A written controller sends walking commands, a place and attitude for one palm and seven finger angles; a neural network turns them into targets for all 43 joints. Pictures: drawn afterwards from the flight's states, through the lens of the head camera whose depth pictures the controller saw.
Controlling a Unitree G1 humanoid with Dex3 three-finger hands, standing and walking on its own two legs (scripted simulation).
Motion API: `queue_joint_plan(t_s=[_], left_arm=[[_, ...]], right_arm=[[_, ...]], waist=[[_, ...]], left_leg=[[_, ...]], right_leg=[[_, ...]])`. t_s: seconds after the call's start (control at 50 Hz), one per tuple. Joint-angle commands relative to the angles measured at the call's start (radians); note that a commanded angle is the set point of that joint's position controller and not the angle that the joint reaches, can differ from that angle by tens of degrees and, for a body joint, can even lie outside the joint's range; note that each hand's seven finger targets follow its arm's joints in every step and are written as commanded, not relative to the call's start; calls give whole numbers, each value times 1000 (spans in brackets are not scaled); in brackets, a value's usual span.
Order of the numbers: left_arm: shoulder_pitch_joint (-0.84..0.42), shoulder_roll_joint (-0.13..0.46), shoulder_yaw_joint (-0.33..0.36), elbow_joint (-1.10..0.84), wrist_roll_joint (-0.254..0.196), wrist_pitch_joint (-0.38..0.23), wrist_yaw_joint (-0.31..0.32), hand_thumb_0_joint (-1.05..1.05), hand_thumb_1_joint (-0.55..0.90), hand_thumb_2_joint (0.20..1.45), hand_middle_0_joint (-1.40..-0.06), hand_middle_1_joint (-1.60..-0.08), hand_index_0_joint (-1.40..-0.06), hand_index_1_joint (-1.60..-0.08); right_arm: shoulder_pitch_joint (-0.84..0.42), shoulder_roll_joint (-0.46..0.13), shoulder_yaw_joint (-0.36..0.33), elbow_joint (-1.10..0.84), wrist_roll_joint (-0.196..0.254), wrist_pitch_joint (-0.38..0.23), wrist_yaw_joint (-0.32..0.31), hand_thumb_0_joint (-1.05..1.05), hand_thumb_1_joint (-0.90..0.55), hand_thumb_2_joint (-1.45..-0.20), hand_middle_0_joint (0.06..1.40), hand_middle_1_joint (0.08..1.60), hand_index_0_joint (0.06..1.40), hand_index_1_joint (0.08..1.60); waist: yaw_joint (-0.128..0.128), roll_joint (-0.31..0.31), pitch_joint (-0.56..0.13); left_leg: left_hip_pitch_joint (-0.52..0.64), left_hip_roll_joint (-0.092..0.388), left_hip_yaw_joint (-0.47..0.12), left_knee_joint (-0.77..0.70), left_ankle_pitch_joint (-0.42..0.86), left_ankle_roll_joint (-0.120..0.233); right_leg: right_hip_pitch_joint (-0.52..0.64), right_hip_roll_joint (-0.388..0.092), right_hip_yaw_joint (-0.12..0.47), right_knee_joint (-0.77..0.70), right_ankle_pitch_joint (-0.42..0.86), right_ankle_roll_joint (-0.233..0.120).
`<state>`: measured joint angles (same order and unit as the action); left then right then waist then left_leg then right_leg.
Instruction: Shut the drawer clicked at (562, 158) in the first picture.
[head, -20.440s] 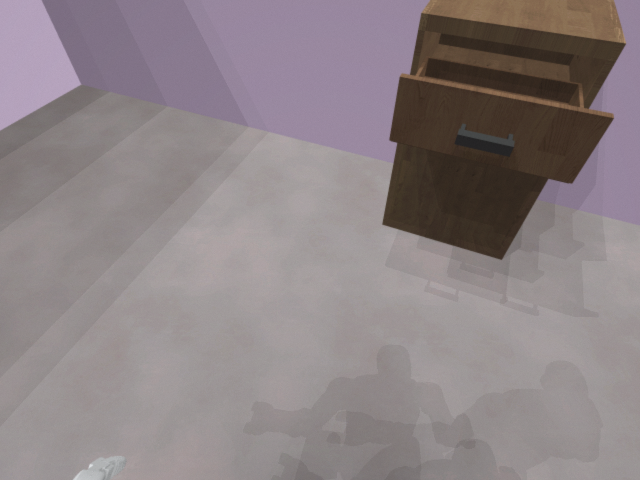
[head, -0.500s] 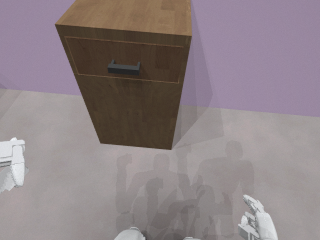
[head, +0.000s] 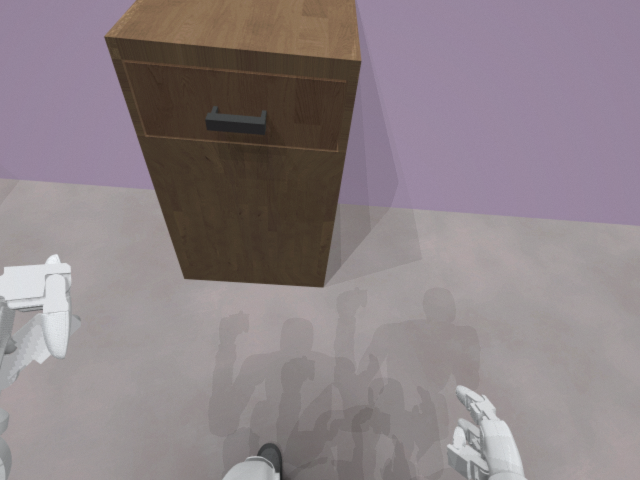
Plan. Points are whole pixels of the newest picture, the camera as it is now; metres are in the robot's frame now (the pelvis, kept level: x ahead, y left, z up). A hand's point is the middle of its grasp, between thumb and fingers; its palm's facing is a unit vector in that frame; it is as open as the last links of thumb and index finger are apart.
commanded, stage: step back with the hand held close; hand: left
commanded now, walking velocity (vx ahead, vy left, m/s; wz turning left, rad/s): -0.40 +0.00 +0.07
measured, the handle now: (238, 118) +0.82 +0.23 -0.03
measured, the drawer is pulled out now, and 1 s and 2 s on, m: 0.00 0.00 0.00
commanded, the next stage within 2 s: stop stepping back and stand still in 0.02 s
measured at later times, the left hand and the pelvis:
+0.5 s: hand out of the picture +0.10 +0.24 +0.19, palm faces +0.31 -0.84 -0.45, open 3.3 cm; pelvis -0.08 +0.01 +0.01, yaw -2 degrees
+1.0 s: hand out of the picture +0.12 +0.26 +0.18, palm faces +0.37 -0.81 -0.45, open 3.2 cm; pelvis -0.07 +0.02 +0.01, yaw -1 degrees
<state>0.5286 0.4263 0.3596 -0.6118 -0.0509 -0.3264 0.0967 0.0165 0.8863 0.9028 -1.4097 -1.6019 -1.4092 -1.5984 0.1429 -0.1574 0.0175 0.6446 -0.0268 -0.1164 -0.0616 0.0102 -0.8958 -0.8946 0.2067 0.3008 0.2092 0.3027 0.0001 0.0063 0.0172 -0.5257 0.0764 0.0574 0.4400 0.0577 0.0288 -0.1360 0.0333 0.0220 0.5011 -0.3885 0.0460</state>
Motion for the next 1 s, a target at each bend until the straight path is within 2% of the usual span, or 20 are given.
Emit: queue_joint_plan(t_s=[0.0, 0.06, 0.12, 0.16, 0.2, 0.22, 0.26, 0.34, 0.4, 0.44, 0.52, 0.56, 0.62, 0.66, 0.74, 0.76, 0.8, 0.82, 0.92, 0.98], left_arm=[[125, 198, 217, -176, -58, -64, 11, 0, 900, 900, -1400, -1600, -1400, -1600], [192, 208, 244, -167, -69, -65, 7, 0, 900, 900, -1400, -1600, -1400, -1600], [155, 202, 213, -172, -57, -44, 30, 0, 900, 900, -1400, -1600, -1400, -1600], [61, 138, 141, -162, -23, -9, 34, 0, 900, 900, -1400, -1600, -1400, -1600], [-11, 114, 99, -154, -4, 9, 41, 0, 900, 900, -1400, -1600, -1400, -1600], [-39, 130, 109, -153, 7, -2, 53, 0, 900, 900, -1400, -1600, -1400, -1600], [-11, 155, 157, -166, 23, -11, 65, 0, 900, 900, -1400, -1600, -1400, -1600], [157, 146, 147, -242, 23, 30, 52, 0, 900, 900, -1400, -1600, -1400, -1600], [107, 188, 180, -284, 7, 49, 49, 0, 900, 900, -1400, -1600, -1400, -1600], [43, 138, 148, -205, 4, 67, 50, 0, 900, 900, -1400, -1600, -1400, -1600], [-54, 76, 81, -43, 25, 72, 82, 0, 900, 900, -1400, -1600, -1400, -1600], [-113, 81, 62, -127, 28, 59, 80, 0, 900, 900, -1400, -1600, -1400, -1600], [-65, 128, 107, -200, 34, 60, 65, 0, 900, 900, -1400, -1600, -1400, -1600], [42, 133, 115, -258, 33, 61, 62, 0, 900, 900, -1400, -1600, -1400, -1600], [162, 126, 132, -226, 32, 85, 72, 0, 900, 900, -1400, -1600, -1400, -1600], [155, 121, 129, -192, 31, 88, 73, 0, 900, 900, -1400, -1600, -1400, -1600], [89, 165, 174, -158, 8, 90, 79, 0, 900, 900, -1400, -1600, -1400, -1600], [38, 154, 167, -157, 12, 83, 83, 0, 900, 900, -1400, -1600, -1400, -1600], [81, 104, 120, -124, 16, 57, 81, 0, 900, 900, -1400, -1600, -1400, -1600], [66, 117, 109, -185, 21, 39, 71, 0, 900, 900, -1400, -1600, -1400, -1600]], right_arm=[[-77, -167, -76, -196, 1, -32, -19, 0, -900, -900, 200, 300, 200, 300], [-60, -156, -80, -207, 4, -19, -10, 0, -900, -900, 200, 300, 200, 300], [-13, -140, -82, -168, 12, -23, -11, 0, -900, -900, 200, 300, 200, 300], [-3, -139, -66, -154, 8, -30, -16, 0, -900, -900, 200, 300, 200, 300], [-27, -198, -60, -162, 20, -63, -42, 0, -900, -900, 200, 300, 200, 300], [-22, -216, -65, -158, 25, -89, -50, 0, -900, -900, 200, 300, 200, 300], [-18, -205, -68, -159, 16, -103, -51, 0, -900, -900, 200, 300, 200, 300], [-5, -165, -61, -194, 16, -83, -13, 0, -900, -900, 200, 300, 200, 300], [-12, -158, -75, -170, 0, -23, -8, 0, -900, -900, 200, 300, 200, 300], [17, -156, -74, -145, 12, -10, -6, 0, -900, -900, 200, 300, 200, 300], [9, -152, -46, -121, 21, -45, -39, 0, -900, -900, 200, 300, 200, 300], [2, -190, -47, -160, 29, -66, -51, 0, -900, -900, 200, 300, 200, 300], [-6, -143, -42, -155, 13, -86, -22, 0, -900, -900, 200, 300, 200, 300], [-12, -132, -38, -164, 12, -89, 0, 0, -900, -900, 200, 300, 200, 300], [-20, -156, -42, -185, 8, -47, 5, 0, -900, -900, 200, 300, 200, 300], [-18, -150, -44, -186, 9, -30, 1, 0, -900, -900, 200, 300, 200, 300], [2, -144, -57, -175, 10, -4, -8, 0, -900, -900, 200, 300, 200, 300], [13, -140, -58, -159, 17, -15, -7, 0, -900, -900, 200, 300, 200, 300], [-5, -145, -47, -139, 29, -34, -22, 0, -900, -900, 200, 300, 200, 300], [-31, -185, -62, -161, 32, -55, -31, 0, -900, -900, 200, 300, 200, 300]], waist=[[-5, 218, -130], [6, 133, -161], [-8, -198, -94], [-40, -140, -6], [-26, 166, 47], [-9, 233, 0], [1, 262, -102], [12, 209, -159], [0, -168, -74], [-34, -153, -22], [-34, -44, 19], [-27, 227, 25], [-31, 236, -9], [-5, 119, -34], [-2, 191, -55], [-7, 101, -32], [-19, -167, -22], [-18, -160, -47], [-21, -66, -45], [4, 47, -51]], left_leg=[[302, 95, -197, -259, -537, -58], [223, 46, -117, -134, -466, -66], [407, -96, -46, 478, -353, -85], [368, -41, -92, 332, -362, -52], [263, 53, -226, -143, -338, -6], [175, 144, -393, -265, -498, 50], [117, 181, -482, -426, -895, 36], [97, 31, -196, -244, -658, -25], [187, -113, -49, 484, -379, -60], [68, -71, -101, 614, -372, -51], [282, -35, -24, 65, -435, 3], [313, 149, -354, -179, -535, 82], [257, 238, -560, -336, -714, 120], [246, 216, -436, -279, -560, 122], [19, 92, -172, -162, -620, 34], [-31, 36, -121, -32, -599, 12], [-25, -58, -31, 365, -451, -26], [-11, -52, -50, 458, -444, -27], [271, -36, -32, 61, -285, -2], [316, 78, -172, -47, -149, 38]], right_leg=[[-228, 46, -74, -57, -182, -89], [-149, 1, -34, -117, -144, -120], [-584, -327, 210, -361, -204, -228], [-511, -249, 83, -225, -15, -169], [-352, -34, -44, 28, -31, -37], [-213, 14, -27, 142, -27, -32], [-81, 56, -11, 282, -131, -45], [101, 35, -60, -40, -109, -83], [-364, -337, 361, -390, -378, -235], [-387, -336, 318, -346, -400, -247], [-321, -202, 48, -151, -260, -138], [-337, -49, -70, 180, -92, -57], [-359, -35, -8, 459, -107, -51], [-282, -64, -6, 340, -67, -55], [84, -23, -85, -11, -23, -75], [94, -63, -3, -113, -53, -100], [-70, -341, 379, -335, -197, -223], [-69, -363, 389, -315, -103, -240], [-139, -233, 89, -150, 109, -134], [-129, -107, 11, -42, 162, -41]])
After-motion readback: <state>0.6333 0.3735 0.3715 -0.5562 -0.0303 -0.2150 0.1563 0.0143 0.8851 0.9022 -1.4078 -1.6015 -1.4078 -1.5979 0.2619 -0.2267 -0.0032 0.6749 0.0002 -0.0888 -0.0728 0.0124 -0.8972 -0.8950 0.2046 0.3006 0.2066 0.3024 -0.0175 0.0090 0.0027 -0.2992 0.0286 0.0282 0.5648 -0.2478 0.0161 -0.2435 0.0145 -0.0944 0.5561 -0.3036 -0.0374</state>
